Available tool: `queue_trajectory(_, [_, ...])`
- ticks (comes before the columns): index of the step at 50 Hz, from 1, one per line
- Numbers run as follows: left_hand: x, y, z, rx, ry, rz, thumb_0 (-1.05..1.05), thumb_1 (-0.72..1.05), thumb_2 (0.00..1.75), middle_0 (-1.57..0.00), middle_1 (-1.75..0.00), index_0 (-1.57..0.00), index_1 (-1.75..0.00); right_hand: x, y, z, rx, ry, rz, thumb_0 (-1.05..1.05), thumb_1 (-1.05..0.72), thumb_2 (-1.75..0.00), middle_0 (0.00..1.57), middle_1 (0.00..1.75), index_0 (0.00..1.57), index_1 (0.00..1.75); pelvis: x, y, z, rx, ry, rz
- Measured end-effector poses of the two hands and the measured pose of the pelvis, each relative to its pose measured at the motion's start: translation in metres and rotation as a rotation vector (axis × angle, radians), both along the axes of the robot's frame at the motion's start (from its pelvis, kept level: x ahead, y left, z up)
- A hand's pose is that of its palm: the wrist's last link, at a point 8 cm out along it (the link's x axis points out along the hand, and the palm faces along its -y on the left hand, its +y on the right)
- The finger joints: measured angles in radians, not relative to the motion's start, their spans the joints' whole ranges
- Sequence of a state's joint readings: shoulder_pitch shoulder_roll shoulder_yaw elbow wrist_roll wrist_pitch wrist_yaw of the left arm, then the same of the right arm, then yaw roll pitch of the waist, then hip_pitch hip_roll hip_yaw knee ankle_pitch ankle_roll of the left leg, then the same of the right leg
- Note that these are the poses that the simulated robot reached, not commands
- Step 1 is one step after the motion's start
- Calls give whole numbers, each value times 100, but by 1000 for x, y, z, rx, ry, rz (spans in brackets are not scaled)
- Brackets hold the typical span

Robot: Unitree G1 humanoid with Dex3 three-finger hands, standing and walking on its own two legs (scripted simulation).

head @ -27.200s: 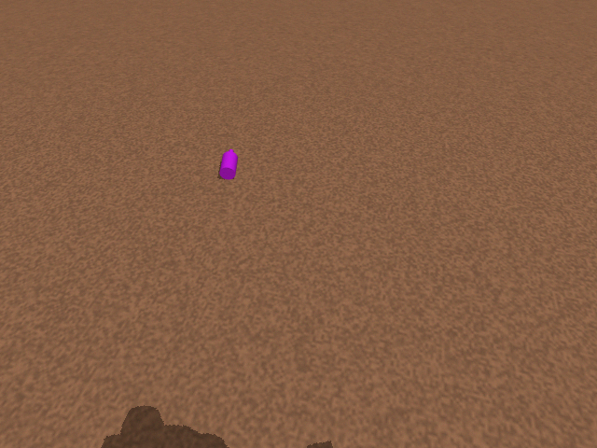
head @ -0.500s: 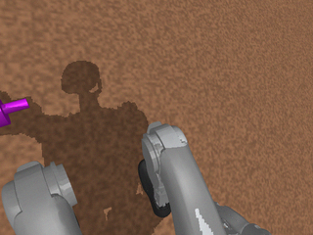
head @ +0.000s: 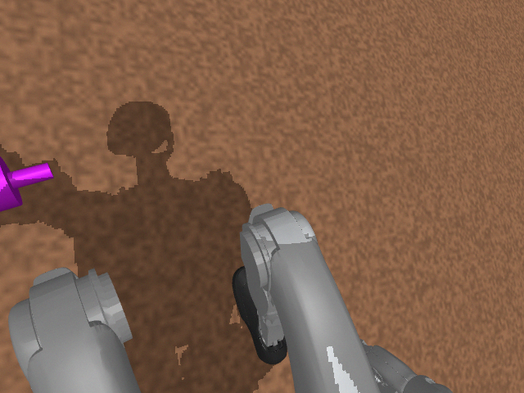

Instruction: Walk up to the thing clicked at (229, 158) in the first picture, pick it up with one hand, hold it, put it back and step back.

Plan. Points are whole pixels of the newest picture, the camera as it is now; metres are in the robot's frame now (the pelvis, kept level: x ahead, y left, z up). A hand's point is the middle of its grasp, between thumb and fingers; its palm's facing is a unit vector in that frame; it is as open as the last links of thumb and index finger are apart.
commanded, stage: withdraw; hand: left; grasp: from above
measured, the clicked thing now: out of the picture +0.45 +0.29 -0.25
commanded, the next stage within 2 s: home in 0.96 s
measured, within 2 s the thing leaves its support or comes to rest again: neither
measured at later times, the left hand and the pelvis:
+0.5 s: hand out of the picture +0.44 +0.34 -0.10, palm faces -0.31 -0.09 -0.95, open 14.0 cm; pelvis +0.00 -0.01 +0.04, yaw +4 degrees
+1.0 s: hand out of the picture +0.41 +0.31 -0.12, palm faces -0.47 -0.11 -0.87, open 13.8 cm; pelvis -0.02 -0.02 +0.04, yaw +7 degrees
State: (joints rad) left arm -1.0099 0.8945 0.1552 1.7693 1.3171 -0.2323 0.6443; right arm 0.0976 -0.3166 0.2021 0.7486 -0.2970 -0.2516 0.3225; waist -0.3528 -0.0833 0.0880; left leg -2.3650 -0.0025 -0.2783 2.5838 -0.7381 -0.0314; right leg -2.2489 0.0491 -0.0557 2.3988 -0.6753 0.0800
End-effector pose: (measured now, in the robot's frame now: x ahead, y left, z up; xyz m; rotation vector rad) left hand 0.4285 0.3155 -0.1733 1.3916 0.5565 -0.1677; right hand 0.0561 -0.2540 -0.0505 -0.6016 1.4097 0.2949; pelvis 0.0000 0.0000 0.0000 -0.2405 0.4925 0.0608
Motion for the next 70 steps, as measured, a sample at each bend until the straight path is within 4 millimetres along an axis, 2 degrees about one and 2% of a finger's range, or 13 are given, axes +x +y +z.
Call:
queue_trajectory(9, [3,0,2,-2,-11,10,0,-45,98,-13,-99,-14,-99,-1,-1,-2,4,4,-2,0,-90,-90,20,30,20,30,0,-2,0,5,0,1])
queue_trajectory(14, [10,6,21,20,-75,4,0,-49,99,-11,-100,-11,-100,-1,-5,-3,3,0,-45,0,-91,-90,20,30,20,30,3,-3,2,10,23,3])
queue_trajectory(20, [14,13,74,74,-159,4,0,-51,100,-10,-100,-10,-100,13,-10,-6,27,-32,-144,0,-91,-90,20,30,20,30,6,-4,14,27,80,17])
queue_trajectory(28, [2,19,163,119,-68,37,0,-52,101,-10,-99,-9,-100,48,-12,8,70,-125,-220,0,-91,-90,20,30,20,30,-1,-8,53,74,110,50])
queue_trajectory(33, [-8,9,189,83,34,11,0,-52,102,-10,-100,-9,-101,59,-17,26,51,-186,-216,0,-91,-90,20,30,20,30,-9,-13,75,97,96,64])
queue_trajectory(37, [-14,-1,190,45,65,-38,0,-52,102,-10,-100,-10,-101,58,-24,38,4,-204,-194,0,-91,-90,20,30,20,30,-14,-17,83,106,83,70])
queue_trajectory(42, [-19,-6,168,29,76,-95,0,-50,101,-12,-99,-11,-100,46,-34,40,-62,-187,-169,0,-91,-90,20,30,20,30,-18,-20,76,107,78,69])
queue_trajectory(50, [-16,0,112,29,29,-111,0,-48,99,-12,-99,-12,-99,15,-40,21,-136,-107,-151,0,-91,-90,20,30,20,30,-17,-19,44,91,67,60])
queue_trajectory(55, [-3,5,94,60,-55,-82,0,-47,98,-12,-99,-13,-99,-5,-31,6,-132,-50,-179,0,-90,-89,20,30,20,30,-13,-15,30,79,74,54])
queue_trajectory(58, [5,8,99,79,-119,-46,0,-45,96,-14,-97,-15,-97,-11,-23,0,-108,-28,-220,0,-90,-89,20,30,20,30,-9,-13,28,76,93,53])
queue_trajectory(62, [10,12,120,80,-142,23,0,-35,93,-18,-87,-18,-87,-8,-12,-2,-59,-23,-274,0,-90,-89,20,30,20,30,-5,-10,37,75,122,54])
queue_trajectory(66, [3,17,154,41,-123,111,0,-20,88,-21,-72,-20,-72,4,-3,8,-7,-49,-316,0,-89,-89,20,30,20,30,-2,-8,58,75,139,57])
queue_trajectory(70, [-17,19,194,-47,-84,181,0,2,84,-21,-57,-20,-57,27,1,29,35,-103,-337,0,-90,-89,20,30,20,30,1,-7,88,81,144,62])
